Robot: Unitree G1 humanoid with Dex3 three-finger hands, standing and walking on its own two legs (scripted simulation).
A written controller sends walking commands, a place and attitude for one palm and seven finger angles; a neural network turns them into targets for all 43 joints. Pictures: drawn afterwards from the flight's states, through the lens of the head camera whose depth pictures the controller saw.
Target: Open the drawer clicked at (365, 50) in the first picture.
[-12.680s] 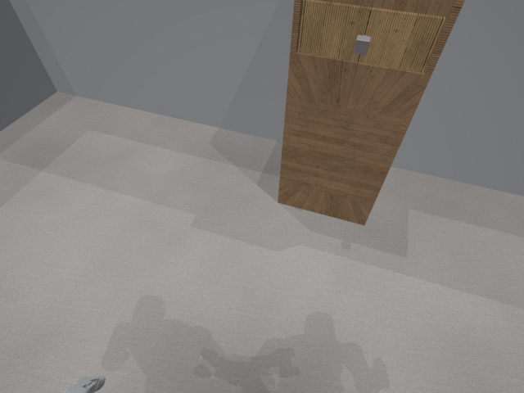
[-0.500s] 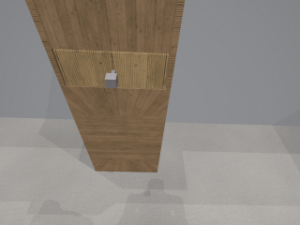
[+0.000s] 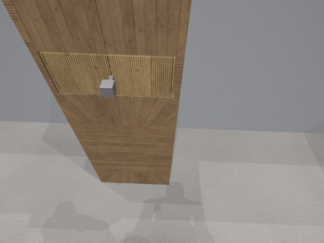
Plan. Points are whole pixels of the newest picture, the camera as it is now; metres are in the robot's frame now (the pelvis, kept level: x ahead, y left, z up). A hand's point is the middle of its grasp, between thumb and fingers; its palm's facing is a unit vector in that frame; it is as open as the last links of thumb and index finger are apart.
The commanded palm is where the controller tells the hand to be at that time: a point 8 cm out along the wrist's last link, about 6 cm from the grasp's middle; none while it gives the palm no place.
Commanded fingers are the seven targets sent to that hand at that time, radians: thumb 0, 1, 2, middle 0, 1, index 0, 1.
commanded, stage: come to a stop and stand still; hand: left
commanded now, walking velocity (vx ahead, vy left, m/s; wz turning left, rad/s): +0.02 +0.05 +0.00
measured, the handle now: (109, 84) +0.52 +0.20 +0.09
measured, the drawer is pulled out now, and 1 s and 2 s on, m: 0.00 0.00 0.00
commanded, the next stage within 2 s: look again from close up in 0.64 s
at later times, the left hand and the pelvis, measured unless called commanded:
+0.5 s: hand out of the picture -0.04 +0.18 -0.17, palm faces +0.03 -0.99 -0.16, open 7.3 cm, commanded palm none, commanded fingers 0.00 0.90 0.90 -0.20 -0.30 -0.20 -0.30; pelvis -0.03 +0.02 +0.01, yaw +0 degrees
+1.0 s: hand out of the picture -0.01 +0.22 -0.16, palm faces +0.02 -0.97 -0.23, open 7.3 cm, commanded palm none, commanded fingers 0.00 0.90 0.90 -0.20 -0.30 -0.20 -0.30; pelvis -0.05 +0.04 +0.00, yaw -1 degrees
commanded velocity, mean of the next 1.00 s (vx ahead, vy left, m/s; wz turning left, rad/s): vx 0.00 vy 0.00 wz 0.00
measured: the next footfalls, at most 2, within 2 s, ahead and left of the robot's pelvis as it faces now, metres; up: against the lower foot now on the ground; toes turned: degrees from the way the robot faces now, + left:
none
